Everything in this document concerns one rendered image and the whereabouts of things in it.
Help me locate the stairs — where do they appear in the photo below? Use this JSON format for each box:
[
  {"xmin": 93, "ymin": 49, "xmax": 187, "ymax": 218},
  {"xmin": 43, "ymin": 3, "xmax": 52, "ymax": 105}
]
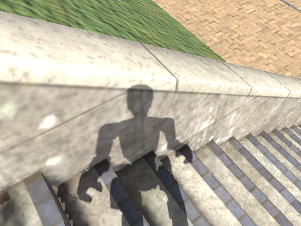
[{"xmin": 0, "ymin": 124, "xmax": 301, "ymax": 226}]

